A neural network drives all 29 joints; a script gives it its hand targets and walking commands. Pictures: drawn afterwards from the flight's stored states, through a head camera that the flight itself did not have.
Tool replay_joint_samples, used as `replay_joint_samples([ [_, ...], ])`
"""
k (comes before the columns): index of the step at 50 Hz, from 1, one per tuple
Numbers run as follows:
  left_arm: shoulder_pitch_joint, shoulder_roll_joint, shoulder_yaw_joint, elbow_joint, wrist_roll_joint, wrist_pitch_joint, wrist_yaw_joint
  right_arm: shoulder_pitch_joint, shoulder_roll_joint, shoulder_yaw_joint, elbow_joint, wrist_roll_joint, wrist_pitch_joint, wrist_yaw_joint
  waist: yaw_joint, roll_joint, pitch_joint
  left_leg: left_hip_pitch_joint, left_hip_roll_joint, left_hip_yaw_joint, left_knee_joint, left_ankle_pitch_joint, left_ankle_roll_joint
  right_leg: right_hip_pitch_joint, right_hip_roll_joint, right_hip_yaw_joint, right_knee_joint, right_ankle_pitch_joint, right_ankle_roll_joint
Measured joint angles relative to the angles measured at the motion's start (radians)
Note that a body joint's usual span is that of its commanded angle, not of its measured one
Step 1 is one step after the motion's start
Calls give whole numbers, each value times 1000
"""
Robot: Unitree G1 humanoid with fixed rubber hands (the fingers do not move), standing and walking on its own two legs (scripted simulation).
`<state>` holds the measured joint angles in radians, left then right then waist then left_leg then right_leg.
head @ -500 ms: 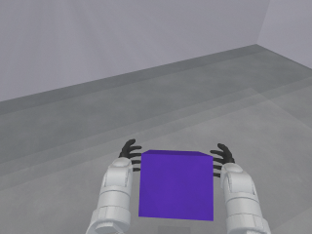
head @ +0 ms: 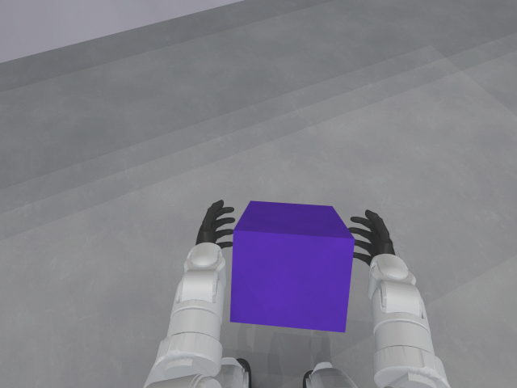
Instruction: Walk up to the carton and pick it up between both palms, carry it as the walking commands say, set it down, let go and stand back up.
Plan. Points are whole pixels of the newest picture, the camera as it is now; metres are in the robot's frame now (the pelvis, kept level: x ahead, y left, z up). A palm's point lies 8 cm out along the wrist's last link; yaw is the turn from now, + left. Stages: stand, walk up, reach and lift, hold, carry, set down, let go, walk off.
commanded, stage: set down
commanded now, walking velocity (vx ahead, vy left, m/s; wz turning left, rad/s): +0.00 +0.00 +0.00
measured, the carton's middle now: (289, 254) +0.37 -0.04 -0.15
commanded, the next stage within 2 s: none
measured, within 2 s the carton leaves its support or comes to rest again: neither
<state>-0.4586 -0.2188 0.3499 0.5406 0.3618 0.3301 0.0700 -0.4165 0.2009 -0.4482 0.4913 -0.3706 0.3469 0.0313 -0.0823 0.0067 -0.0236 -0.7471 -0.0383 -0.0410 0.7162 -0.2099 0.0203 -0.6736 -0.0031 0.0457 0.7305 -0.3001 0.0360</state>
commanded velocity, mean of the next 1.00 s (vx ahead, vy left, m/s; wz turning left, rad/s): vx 0.00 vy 0.00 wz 0.00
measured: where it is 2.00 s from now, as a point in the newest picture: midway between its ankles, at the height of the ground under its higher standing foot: outside the picture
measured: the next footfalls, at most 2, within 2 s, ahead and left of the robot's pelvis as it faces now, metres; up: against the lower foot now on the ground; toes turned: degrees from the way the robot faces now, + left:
none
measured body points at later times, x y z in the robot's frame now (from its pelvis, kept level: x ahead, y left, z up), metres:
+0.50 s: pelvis -0.02 -0.01 -0.08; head +0.16 +0.00 +0.34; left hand +0.39 +0.08 -0.14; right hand +0.35 -0.19 -0.14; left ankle +0.08 +0.10 -0.71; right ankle +0.03 -0.15 -0.71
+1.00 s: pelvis -0.03 -0.01 -0.15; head +0.18 +0.00 +0.25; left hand +0.42 +0.08 -0.23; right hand +0.38 -0.20 -0.22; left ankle +0.07 +0.10 -0.71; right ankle +0.03 -0.15 -0.71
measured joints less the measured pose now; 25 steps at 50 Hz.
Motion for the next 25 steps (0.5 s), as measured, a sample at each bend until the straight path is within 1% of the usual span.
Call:
replay_joint_samples([
  [6, -38, -14, 15, -1, 4, -26, 21, -30, 0, -31, -10, -1, -25, 19, -7, 8, -31, -147, -3, 0, 93, -24, 2, -145, 2, -1, 92, -26, 5],
  [13, -84, -30, 47, -7, 16, -39, 31, -87, -8, -57, -3, 0, -34, 26, -12, 18, -62, -302, -5, -5, 201, -53, -1, -297, 5, -6, 204, -61, 6],
  [19, -116, -25, 55, -12, 11, -45, 36, -126, -14, -58, -2, 14, -35, 15, -12, 24, -92, -436, -6, -10, 293, -78, -7, -432, 10, -12, 303, -92, 4],
  [25, -140, -5, 42, -8, -12, -46, 42, -137, -14, -40, -11, 47, -36, -13, -4, 26, -136, -572, -4, -17, 385, -104, -16, -567, 16, -19, 401, -124, -2],
])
